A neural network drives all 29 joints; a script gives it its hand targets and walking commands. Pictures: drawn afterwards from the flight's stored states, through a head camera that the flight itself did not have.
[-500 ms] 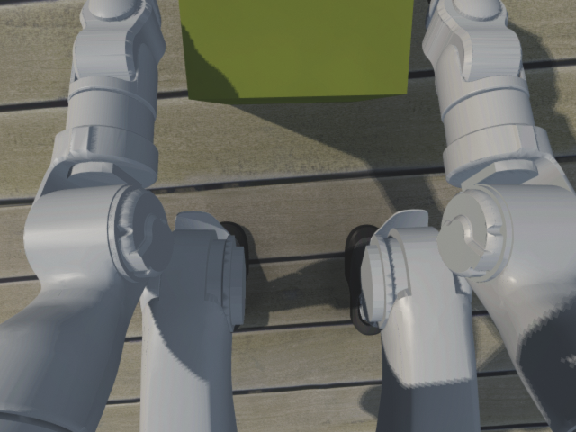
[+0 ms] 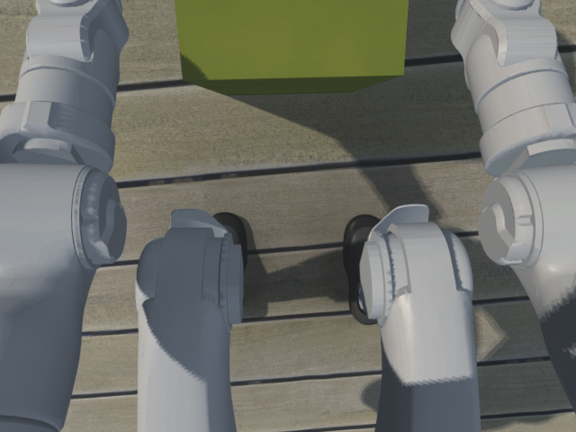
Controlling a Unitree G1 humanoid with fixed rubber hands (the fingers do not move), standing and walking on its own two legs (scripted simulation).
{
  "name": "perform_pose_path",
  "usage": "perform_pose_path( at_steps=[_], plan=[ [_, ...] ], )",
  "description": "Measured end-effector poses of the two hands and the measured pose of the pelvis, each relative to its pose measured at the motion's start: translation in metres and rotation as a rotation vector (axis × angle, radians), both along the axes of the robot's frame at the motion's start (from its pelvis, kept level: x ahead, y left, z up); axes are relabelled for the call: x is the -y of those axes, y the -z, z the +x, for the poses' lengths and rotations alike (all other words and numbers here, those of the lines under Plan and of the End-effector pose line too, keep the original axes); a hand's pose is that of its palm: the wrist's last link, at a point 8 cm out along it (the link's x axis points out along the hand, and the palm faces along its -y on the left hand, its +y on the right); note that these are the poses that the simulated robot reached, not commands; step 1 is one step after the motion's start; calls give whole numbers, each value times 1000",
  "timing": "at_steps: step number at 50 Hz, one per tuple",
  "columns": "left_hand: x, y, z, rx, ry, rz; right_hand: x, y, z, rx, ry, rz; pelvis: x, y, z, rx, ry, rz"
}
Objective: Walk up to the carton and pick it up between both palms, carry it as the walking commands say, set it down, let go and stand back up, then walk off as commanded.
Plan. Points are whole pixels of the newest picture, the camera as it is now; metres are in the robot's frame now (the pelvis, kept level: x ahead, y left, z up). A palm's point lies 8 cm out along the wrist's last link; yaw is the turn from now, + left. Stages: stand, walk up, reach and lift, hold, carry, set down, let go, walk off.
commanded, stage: set down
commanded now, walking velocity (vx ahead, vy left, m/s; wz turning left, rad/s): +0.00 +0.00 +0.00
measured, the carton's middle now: out of the picture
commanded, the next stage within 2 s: let go in 1.36 s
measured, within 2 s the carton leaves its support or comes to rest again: neither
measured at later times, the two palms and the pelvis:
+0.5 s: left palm out of the picture +0.56 +0.20 -0.03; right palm out of the picture +0.57 -0.17 -0.02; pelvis +0.01 +0.00 +0.08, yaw +0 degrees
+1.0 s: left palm out of the picture +0.56 +0.21 +0.12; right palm out of the picture +0.56 -0.17 +0.12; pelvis +0.02 +0.00 +0.21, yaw +1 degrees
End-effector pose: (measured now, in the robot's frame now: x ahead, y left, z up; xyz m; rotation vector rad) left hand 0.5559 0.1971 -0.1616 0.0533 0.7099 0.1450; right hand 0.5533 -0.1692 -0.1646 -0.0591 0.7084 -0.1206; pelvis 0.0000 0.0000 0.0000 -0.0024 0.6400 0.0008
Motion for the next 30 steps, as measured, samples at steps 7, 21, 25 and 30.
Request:
perform_pose_path(
  at_steps=[7,21,25,30],
  plan=[
    [1,-16,6,42,9,4,-2,-19,8,45,3,1,0,-5,0,-20,-2,-2],
    [-2,-106,8,91,-12,2,-4,-114,14,95,16,-13,-2,-60,6,-107,-8,-10],
    [-5,-132,7,94,-17,2,-4,-140,13,99,18,-13,-3,-81,6,-136,-10,-11],
    [-7,-162,6,97,-18,6,-1,-170,14,104,19,-15,-4,-106,7,-162,-12,-10]
  ],
)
